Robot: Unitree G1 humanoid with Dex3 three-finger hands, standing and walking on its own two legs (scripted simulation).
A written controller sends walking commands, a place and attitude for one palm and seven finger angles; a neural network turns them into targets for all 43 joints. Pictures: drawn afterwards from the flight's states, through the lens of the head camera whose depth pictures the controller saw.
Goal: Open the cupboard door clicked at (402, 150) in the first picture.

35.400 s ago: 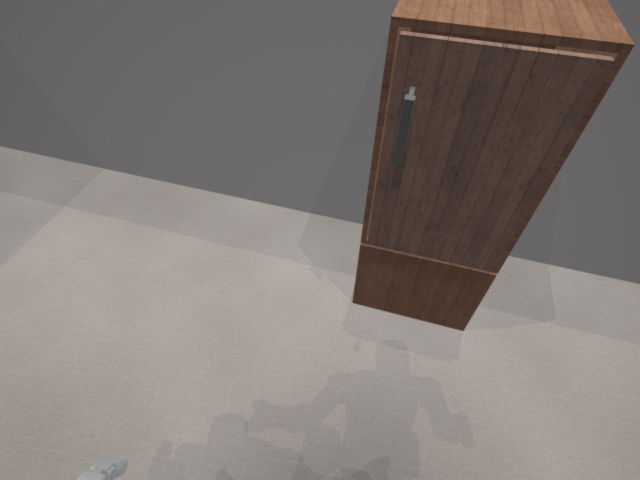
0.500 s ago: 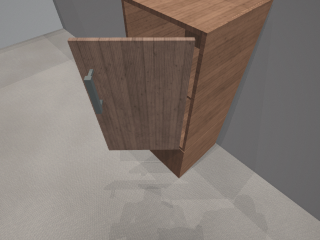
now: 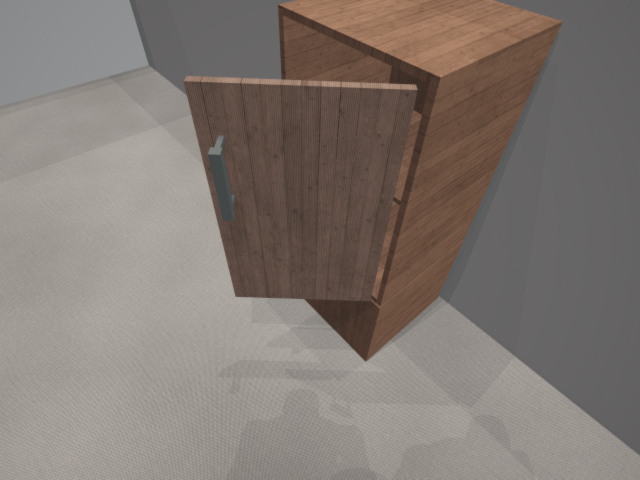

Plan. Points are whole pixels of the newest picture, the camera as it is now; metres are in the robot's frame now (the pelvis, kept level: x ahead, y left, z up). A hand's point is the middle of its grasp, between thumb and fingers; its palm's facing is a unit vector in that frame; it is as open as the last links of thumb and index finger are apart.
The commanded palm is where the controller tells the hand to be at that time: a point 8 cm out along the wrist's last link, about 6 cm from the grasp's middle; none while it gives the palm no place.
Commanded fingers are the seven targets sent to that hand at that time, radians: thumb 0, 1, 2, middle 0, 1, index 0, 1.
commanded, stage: look again from close up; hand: left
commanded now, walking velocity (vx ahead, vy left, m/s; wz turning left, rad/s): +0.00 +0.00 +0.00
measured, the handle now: (224, 179) +0.59 +0.21 +0.02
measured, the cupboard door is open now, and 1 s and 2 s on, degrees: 48 48 48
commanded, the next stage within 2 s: shuffle to correct the standing spot in 0.54 s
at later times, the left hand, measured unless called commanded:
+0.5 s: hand out of the picture +0.00 +0.16 -0.18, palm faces +0.02 -0.99 -0.16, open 7.4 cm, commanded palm none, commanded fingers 0.00 0.90 0.90 -0.20 -0.30 -0.20 -0.30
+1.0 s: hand out of the picture +0.00 +0.16 -0.19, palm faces +0.05 -0.99 -0.14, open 7.4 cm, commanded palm none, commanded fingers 0.00 0.90 0.90 -0.20 -0.30 -0.20 -0.30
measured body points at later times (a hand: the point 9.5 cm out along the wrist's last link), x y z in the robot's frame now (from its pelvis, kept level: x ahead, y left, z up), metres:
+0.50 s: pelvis +0.00 +0.00 +0.00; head +0.01 +0.01 +0.45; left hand +0.00 +0.21 -0.16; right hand +0.00 -0.22 -0.16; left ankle +0.03 +0.10 -0.74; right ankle +0.01 -0.12 -0.74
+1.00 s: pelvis +0.05 +0.00 -0.01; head +0.06 +0.02 +0.44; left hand +0.00 +0.21 -0.18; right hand +0.03 -0.21 -0.16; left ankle +0.03 +0.10 -0.74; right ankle +0.01 -0.12 -0.74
